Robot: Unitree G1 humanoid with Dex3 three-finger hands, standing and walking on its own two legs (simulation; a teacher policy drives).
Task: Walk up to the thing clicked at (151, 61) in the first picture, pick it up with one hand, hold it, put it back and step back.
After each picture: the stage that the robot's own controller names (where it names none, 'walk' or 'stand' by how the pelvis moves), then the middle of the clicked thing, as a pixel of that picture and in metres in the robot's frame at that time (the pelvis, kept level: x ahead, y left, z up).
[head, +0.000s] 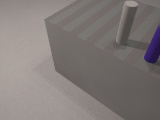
stand; (158, 41) +0.61 -0.36 -0.02
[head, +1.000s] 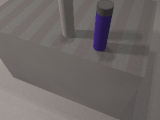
walk; (102, 28) +0.63 -0.04 +0.01
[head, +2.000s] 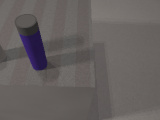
stand; (34, 46) +0.49 +0.20 +0.02
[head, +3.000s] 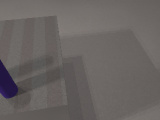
walk; out of the picture +0.41 +0.33 -0.01
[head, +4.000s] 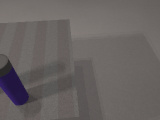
stand; (10, 83) +0.36 +0.30 -0.01
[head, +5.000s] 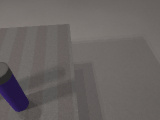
stand; (10, 89) +0.35 +0.30 -0.03
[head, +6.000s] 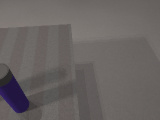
stand; (11, 91) +0.34 +0.29 -0.03
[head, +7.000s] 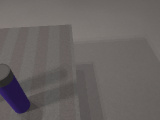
stand; (12, 91) +0.34 +0.29 -0.03
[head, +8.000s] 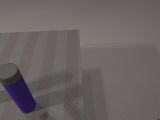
rise first; (19, 91) +0.34 +0.29 -0.02
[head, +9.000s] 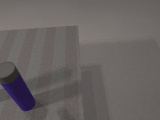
go down; (17, 89) +0.35 +0.29 -0.02
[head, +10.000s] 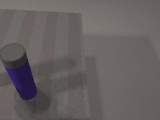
go down; (21, 75) +0.36 +0.24 +0.01
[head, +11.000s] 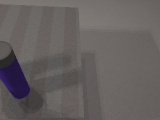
approach; (11, 74) +0.36 +0.26 +0.02
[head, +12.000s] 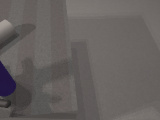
close; out of the picture +0.36 +0.28 +0.06
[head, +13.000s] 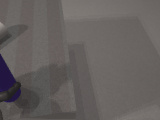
lift; out of the picture +0.35 +0.26 +0.06
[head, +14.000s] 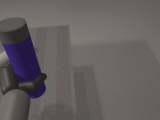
lift; (25, 63) +0.34 +0.18 +0.16
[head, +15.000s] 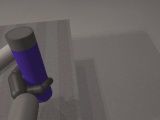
hold; (33, 69) +0.35 +0.17 +0.11
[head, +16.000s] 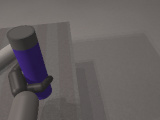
hold; (33, 67) +0.35 +0.17 +0.12
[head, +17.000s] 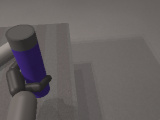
hold; (32, 66) +0.35 +0.17 +0.12
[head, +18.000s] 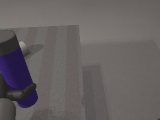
crouch; (16, 73) +0.31 +0.23 +0.13
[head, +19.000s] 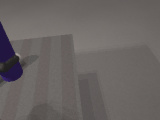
lower; out of the picture +0.37 +0.25 +0.23
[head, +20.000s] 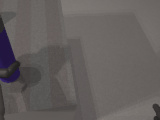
lower; (0, 52) +0.42 +0.25 +0.07
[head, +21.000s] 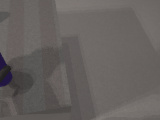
lower; out of the picture +0.40 +0.27 +0.07
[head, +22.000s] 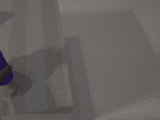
lower; out of the picture +0.40 +0.27 +0.07
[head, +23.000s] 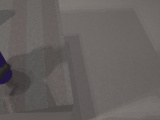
lower; out of the picture +0.40 +0.27 +0.07
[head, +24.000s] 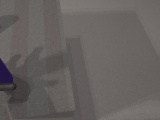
open; out of the picture +0.38 +0.27 +0.07
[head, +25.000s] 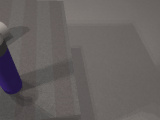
sink last; (3, 67) +0.38 +0.26 +0.04
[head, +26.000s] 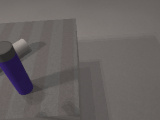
stand; (15, 71) +0.41 +0.30 +0.03
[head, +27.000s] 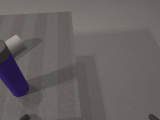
stand; (9, 72) +0.38 +0.28 +0.04
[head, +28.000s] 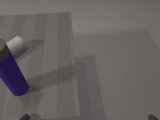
stand; (9, 71) +0.38 +0.28 +0.04
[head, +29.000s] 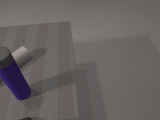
stand; (13, 76) +0.40 +0.29 +0.02
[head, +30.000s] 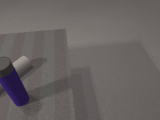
stand; (12, 84) +0.40 +0.30 -0.02
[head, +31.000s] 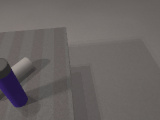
stand; (10, 85) +0.38 +0.31 -0.02
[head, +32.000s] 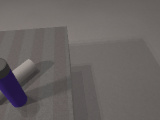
stand; (9, 85) +0.38 +0.31 -0.02
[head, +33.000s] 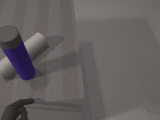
walk; (19, 57) +0.43 +0.26 +0.00
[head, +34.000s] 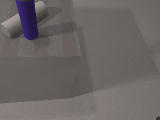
walk; (27, 15) +0.63 +0.28 -0.01
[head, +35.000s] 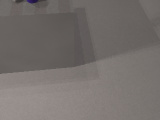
walk; out of the picture +0.92 +0.34 +0.01
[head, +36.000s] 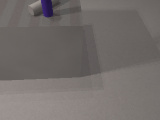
stand; out of the picture +1.00 +0.26 -0.02
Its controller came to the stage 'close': yes
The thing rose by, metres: 0.24
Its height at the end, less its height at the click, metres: +0.00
